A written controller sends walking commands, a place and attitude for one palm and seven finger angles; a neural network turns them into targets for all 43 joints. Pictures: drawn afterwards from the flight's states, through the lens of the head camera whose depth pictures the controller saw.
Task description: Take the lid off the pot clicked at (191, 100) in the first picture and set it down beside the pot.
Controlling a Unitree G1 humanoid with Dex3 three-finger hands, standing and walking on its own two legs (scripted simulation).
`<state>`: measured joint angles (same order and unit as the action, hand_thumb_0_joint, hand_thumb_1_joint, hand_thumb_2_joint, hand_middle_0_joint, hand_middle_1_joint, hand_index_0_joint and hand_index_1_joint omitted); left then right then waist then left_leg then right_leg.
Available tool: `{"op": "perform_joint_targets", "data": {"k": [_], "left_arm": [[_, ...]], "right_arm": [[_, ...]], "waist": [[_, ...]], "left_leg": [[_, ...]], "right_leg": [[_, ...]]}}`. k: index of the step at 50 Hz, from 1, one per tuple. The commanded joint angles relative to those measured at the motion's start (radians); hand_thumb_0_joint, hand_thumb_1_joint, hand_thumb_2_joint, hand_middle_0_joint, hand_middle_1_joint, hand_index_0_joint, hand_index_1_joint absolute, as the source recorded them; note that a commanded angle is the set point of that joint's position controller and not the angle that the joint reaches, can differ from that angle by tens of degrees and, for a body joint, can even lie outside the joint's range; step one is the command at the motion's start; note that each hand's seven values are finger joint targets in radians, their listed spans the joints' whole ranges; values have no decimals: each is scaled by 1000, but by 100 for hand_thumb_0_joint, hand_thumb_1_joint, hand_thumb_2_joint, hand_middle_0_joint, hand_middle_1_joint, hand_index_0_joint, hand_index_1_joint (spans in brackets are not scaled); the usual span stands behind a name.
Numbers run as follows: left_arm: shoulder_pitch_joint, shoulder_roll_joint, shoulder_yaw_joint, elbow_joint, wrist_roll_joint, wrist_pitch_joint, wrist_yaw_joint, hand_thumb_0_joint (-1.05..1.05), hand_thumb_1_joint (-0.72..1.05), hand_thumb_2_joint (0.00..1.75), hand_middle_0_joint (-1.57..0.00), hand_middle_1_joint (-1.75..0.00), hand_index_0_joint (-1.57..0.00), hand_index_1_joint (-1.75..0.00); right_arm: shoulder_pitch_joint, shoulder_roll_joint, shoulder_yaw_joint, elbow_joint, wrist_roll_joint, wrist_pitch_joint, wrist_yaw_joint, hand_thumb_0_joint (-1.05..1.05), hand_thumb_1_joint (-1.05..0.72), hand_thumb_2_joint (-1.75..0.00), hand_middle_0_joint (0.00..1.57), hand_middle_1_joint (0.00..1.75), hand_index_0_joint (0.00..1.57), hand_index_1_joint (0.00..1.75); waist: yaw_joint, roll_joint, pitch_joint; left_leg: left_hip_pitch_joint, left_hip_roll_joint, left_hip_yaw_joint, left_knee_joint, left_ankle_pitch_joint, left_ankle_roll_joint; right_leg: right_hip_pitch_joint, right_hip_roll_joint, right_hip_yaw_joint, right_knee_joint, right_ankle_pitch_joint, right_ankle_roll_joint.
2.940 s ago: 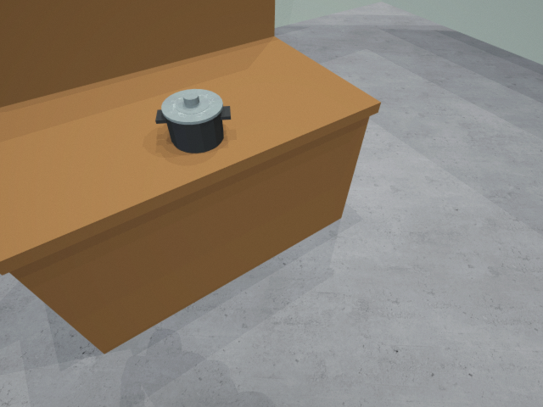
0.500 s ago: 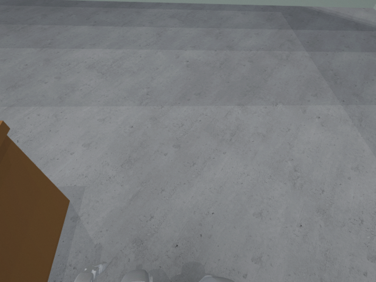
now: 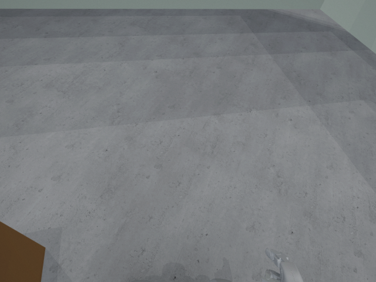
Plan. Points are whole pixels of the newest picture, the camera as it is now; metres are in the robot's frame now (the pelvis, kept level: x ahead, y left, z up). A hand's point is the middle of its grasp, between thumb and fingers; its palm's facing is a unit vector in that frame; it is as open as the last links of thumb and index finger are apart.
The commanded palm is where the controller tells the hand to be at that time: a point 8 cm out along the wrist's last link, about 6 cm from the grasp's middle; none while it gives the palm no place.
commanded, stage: walk to a spot facing it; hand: left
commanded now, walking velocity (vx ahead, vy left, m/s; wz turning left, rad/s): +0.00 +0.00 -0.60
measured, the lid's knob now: out of the picture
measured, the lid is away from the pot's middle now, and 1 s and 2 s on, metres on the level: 0.00 0.00 0.00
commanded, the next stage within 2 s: turn to face it in 1.82 s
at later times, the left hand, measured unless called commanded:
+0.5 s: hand (145, 248) +0.20 +0.12 -0.14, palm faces -0.30 -0.90 -0.30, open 7.3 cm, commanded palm none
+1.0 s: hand (133, 247) +0.20 +0.16 -0.17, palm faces -0.53 -0.83 -0.20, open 7.4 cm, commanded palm none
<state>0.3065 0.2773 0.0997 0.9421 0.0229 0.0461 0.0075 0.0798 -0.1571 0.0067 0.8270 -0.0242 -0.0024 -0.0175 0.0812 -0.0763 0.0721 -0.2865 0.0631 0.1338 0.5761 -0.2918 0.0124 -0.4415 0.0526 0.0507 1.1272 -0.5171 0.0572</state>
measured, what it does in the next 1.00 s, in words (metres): steps on the spot, turning right: right foot, then left foot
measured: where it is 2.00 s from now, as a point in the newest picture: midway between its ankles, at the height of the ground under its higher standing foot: outside the picture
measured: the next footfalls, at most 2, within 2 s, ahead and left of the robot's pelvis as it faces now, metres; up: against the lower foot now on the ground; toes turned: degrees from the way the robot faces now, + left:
right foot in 0.34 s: +0.06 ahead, -0.15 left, +0.00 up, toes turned -20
left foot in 0.80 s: +0.12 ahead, +0.08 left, +0.00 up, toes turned -26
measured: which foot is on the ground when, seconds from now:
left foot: down 0.00-0.34, up 0.36-0.78, down 0.80-1.00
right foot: up 0.00-0.32, down 0.34-0.80, up 0.82-1.00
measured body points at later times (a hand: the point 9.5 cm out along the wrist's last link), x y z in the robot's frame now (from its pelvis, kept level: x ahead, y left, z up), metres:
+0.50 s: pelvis +0.02 -0.04 +0.00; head +0.05 -0.08 +0.45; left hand +0.22 +0.17 -0.12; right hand -0.04 -0.30 -0.16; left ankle +0.04 +0.13 -0.65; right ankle +0.02 -0.14 -0.73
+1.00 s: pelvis +0.03 +0.02 +0.01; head +0.07 +0.03 +0.46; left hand +0.23 +0.20 -0.15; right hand -0.04 -0.23 -0.11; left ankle +0.09 +0.10 -0.73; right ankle -0.07 -0.09 -0.64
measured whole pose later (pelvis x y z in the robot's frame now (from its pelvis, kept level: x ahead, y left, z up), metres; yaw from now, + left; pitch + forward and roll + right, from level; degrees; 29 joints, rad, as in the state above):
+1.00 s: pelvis +0.03 +0.02 +0.01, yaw -37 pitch +0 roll -1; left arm 0.22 0.27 0.10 0.91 0.03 0.09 -0.03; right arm 0.20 -0.16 -0.02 0.86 -0.03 0.02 -0.03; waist 0.02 -0.06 0.06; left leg -0.22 0.08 0.17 0.48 -0.26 0.02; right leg -0.51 0.00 0.03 1.14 -0.38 0.09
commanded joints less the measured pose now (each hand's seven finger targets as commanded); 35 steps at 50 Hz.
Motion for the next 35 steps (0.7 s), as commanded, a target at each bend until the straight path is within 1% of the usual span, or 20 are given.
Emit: {"op": "perform_joint_targets", "data": {"k": [1, 2, 4, 6, 11, 13, 15, 16, 17, 18, 19, 20, 21, 22, 23, 24, 26, 30, 32, 35], "left_arm": [[13, 49, 15, -94, -2, 3, -26, 0, 90, 90, -20, -30, -20, -30], [5, 41, 12, -95, -2, 7, -31, 0, 90, 90, -20, -30, -20, -30], [-18, 28, 11, -104, -4, 16, -35, 0, 90, 90, -20, -30, -20, -30], [-65, 18, 6, -117, -3, 19, -40, 0, 90, 90, -20, -30, -20, -30], [-150, -1, -7, -139, -1, 4, -40, 0, 90, 90, -20, -30, -20, -30], [-154, 5, -8, -144, 1, -5, -39, 0, 90, 90, -20, -30, -20, -30], [-106, 21, -1, -128, 2, -17, -37, 0, 90, 90, -20, -30, -20, -30], [-31, 62, 8, -107, 4, -28, -32, 0, 90, 90, -20, -30, -20, -30], [47, 189, 32, -85, 14, -44, -17, 0, 90, 90, -20, -30, -20, -30], [98, 267, 48, -74, -4, -42, -3, 0, 90, 90, -20, -30, -20, -30], [93, 240, 44, -72, -11, -37, 8, 0, 90, 90, -20, -30, -20, -30], [34, 203, 39, -86, -12, -35, 13, 0, 90, 90, -20, -30, -20, -30], [-39, 176, 29, -102, -12, -32, 13, 0, 90, 90, -20, -30, -20, -30], [-95, 146, 17, -119, -14, -31, 12, 0, 90, 90, -20, -30, -20, -30], [-138, 135, 13, -132, -12, -31, 13, 0, 90, 90, -20, -30, -20, -30], [-153, 134, 10, -142, -10, -33, 11, 0, 90, 90, -20, -30, -20, -30], [-147, 141, 12, -142, -7, -33, 8, 0, 90, 90, -20, -30, -20, -30], [-122, 157, 16, -135, -2, -26, 3, 0, 90, 90, -20, -30, -20, -30], [-116, 161, 19, -136, 0, -23, 1, 0, 90, 90, -20, -30, -20, -30], [-131, 162, 24, -149, 1, -17, 1, 0, 90, 90, -20, -30, -20, -30]], "right_arm": [[73, -187, -62, -49, 4, -13, -18, 0, -90, -90, 20, 30, 20, 30], [85, -192, -65, -44, 5, -14, -18, 0, -90, -90, 20, 30, 20, 30], [101, -196, -72, -39, 8, -12, -16, 0, -90, -90, 20, 30, 20, 30], [131, -209, -81, -23, 7, -11, -13, 0, -90, -90, 20, 30, 20, 30], [194, -232, -104, 14, 0, -7, -4, 0, -90, -90, 20, 30, 20, 30], [200, -246, -114, 20, -2, -3, 0, 0, -90, -90, 20, 30, 20, 30], [197, -247, -118, 25, -1, -2, 0, 0, -90, -90, 20, 30, 20, 30], [200, -240, -115, 21, 5, 0, 4, 0, -90, -90, 20, 30, 20, 30], [204, -166, -97, -7, 12, 5, 12, 0, -90, -90, 20, 30, 20, 30], [145, -132, -83, -49, 13, 15, 6, 0, -90, -90, 20, 30, 20, 30], [132, -149, -84, -48, 17, 23, -7, 0, -90, -90, 20, 30, 20, 30], [111, -146, -82, -33, 16, 26, -8, 0, -90, -90, 20, 30, 20, 30], [114, -157, -87, -19, 12, 29, -7, 0, -90, -90, 20, 30, 20, 30], [128, -170, -91, -3, 7, 33, -5, 0, -90, -90, 20, 30, 20, 30], [160, -167, -91, 12, 6, 36, -3, 0, -90, -90, 20, 30, 20, 30], [180, -164, -90, 21, 4, 39, -2, 0, -90, -90, 20, 30, 20, 30], [176, -161, -88, 27, 4, 43, -3, 0, -90, -90, 20, 30, 20, 30], [123, -154, -84, 2, 7, 37, -3, 0, -90, -90, 20, 30, 20, 30], [103, -148, -83, -10, 11, 32, -4, 0, -90, -90, 20, 30, 20, 30], [121, -142, -83, -18, 18, 22, -9, 0, -90, -90, 20, 30, 20, 30]], "waist": [[-53, 270, -81], [-57, 277, -86], [-61, 273, -64], [-79, 267, -57], [-120, 292, -67], [-121, 303, -82], [-87, 263, -109], [-42, 175, -152], [-3, -157, -197], [22, -232, -219], [12, -129, -213], [-4, -148, -180], [-35, -121, -151], [-61, -89, -124], [-85, -80, -127], [-96, -73, -123], [-93, -62, -112], [-70, -62, -93], [-61, -75, -104], [-66, -105, -134]], "left_leg": [[151, 268, -118, -234, 548, 100], [157, 256, -88, -237, 523, 98], [149, 264, -53, -253, 464, 104], [164, 271, -26, -256, 432, 107], [200, 300, 27, -198, 488, 105], [214, 314, 45, -148, 501, 89], [184, 300, 83, -32, 478, 38], [98, 269, 123, 127, 404, -12], [-181, 156, 154, 374, -24, -75], [-311, 62, 32, 588, -381, -100], [-316, 83, -93, 643, -355, -82], [-338, 94, -112, 651, -287, -82], [-332, 94, -122, 666, -215, -92], [-298, 99, -123, 652, -155, -102], [-259, 93, -116, 616, -113, -107], [-239, 80, -107, 590, -93, -112], [-224, 63, -99, 544, -80, -118], [-198, 31, -96, 406, -99, -115], [-164, 10, -94, 321, -118, -108], [-91, -20, -98, 193, -135, -91]], "right_leg": [[-125, -91, -28, 118, 79, 36], [-119, -96, -45, 85, 97, 38], [-118, -113, -64, 30, 124, 41], [-108, -127, -92, -74, 130, 45], [-30, -114, -150, -309, 129, 26], [15, -99, -167, -391, 126, 11], [137, -79, -175, -542, 224, -13], [299, -95, -146, -661, 374, -34], [510, -329, 176, -734, 686, -127], [499, -493, 379, -730, 1023, -242], [461, -474, 301, -718, 963, -281], [417, -401, 273, -739, 865, -251], [383, -358, 246, -741, 791, -234], [315, -323, 194, -749, 753, -213], [276, -291, 155, -754, 717, -198], [253, -277, 138, -760, 707, -193], [226, -268, 155, -773, 635, -198], [208, -264, 238, -789, 514, -217], [204, -261, 281, -781, 506, -225], [203, -250, 335, -756, 551, -221]]}}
